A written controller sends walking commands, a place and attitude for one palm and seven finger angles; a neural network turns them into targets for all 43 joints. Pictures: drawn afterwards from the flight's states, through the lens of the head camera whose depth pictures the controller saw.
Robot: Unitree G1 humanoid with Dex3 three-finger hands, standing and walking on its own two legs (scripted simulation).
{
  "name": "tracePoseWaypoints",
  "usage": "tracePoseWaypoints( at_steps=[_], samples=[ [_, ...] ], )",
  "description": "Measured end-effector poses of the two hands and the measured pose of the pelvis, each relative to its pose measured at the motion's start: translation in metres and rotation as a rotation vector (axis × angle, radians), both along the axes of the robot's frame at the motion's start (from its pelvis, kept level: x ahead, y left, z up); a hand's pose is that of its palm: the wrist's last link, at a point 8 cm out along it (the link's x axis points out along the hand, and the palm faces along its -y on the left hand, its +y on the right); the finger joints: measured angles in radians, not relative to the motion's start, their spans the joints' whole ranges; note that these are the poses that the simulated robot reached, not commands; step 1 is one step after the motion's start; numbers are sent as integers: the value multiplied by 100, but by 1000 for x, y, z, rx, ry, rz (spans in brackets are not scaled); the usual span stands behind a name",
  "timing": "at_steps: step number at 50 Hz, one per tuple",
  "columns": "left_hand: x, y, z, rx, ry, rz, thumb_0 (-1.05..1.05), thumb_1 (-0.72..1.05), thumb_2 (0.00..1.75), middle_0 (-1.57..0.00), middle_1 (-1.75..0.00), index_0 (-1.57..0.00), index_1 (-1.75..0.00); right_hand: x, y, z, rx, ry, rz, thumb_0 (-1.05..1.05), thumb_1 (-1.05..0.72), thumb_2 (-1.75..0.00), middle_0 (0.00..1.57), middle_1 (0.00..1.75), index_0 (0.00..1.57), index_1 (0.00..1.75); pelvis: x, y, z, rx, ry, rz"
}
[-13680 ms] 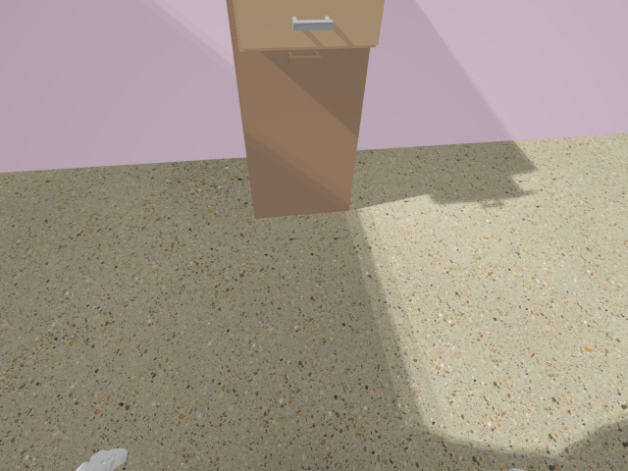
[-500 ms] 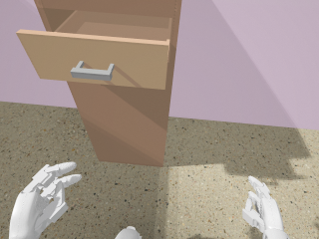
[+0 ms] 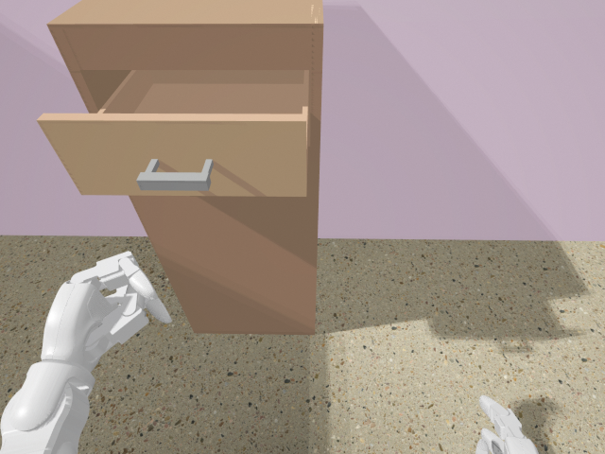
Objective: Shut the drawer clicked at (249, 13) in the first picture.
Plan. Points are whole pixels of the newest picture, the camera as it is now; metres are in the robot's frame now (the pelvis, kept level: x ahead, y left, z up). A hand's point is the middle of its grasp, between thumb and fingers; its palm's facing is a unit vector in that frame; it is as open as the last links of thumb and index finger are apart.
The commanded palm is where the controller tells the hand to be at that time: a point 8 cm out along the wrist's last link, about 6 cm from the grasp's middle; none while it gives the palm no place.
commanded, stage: raise the hand and make a fist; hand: left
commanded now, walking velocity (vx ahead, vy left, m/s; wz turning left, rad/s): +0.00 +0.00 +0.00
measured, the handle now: (177, 173) +0.47 +0.24 +0.13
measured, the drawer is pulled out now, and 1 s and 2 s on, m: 0.16 0.16 0.16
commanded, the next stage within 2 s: bring the fist close to the handle in 0.86 s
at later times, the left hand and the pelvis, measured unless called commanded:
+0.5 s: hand (129, 209) +0.29 +0.20 +0.23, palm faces +0.07 -1.00 -0.05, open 3.2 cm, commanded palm +0.26 +0.24 +0.23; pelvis +0.00 +0.01 +0.02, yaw +1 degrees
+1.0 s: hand (138, 205) +0.30 +0.20 +0.23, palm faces +0.10 -0.99 -0.04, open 3.2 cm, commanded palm +0.27 +0.24 +0.23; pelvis +0.00 -0.01 +0.02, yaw +0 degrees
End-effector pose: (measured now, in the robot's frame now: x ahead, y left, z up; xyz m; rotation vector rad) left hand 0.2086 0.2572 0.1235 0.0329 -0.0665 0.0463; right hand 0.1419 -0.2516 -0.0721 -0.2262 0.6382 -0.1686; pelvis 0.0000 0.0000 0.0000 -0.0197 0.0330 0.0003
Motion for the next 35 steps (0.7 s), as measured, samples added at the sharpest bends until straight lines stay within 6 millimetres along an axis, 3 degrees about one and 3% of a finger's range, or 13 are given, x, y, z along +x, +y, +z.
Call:
tracePoseWaypoints(
  at_steps=[3,7,12,17,28,35],
  samples=[
    [12,-9,6,-2,-3,-34,1,90,90,-113,-130,-113,-131,18,10,13,-9,-68,24,2,-90,-90,20,30,20,30,-2,4,2,-1,-13,6],
    [29,-16,32,21,-75,-41,1,90,90,-121,-139,-121,-140,39,30,30,17,-159,66,2,-90,-90,20,30,20,30,-3,7,6,3,-30,4],
    [44,-9,67,26,-115,-10,1,90,90,-131,-149,-130,-150,55,56,41,77,-203,115,1,-90,-90,20,30,20,30,-1,8,11,6,-55,-2],
    [52,-1,79,15,-36,19,1,90,90,-136,-155,-136,-156,61,71,40,111,-172,153,1,-90,-90,21,30,21,30,-2,9,14,8,-74,1],
    [59,-5,116,8,-81,14,1,90,90,-140,-159,-139,-160,58,63,37,80,-105,158,1,-90,-90,21,30,21,30,-6,5,18,12,-108,11],
    [68,-11,92,-11,61,19,1,90,90,-140,-160,-140,-160,51,45,38,76,-88,108,1,-90,-90,21,30,21,30,-7,1,19,15,-110,2]
  ],
)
